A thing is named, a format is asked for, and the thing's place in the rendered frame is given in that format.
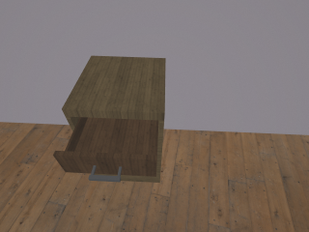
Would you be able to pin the cabinet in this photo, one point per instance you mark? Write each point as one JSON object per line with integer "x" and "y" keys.
{"x": 119, "y": 87}

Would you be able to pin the handle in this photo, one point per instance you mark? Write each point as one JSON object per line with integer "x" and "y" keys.
{"x": 105, "y": 178}

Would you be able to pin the drawer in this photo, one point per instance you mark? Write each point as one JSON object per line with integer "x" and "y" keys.
{"x": 110, "y": 143}

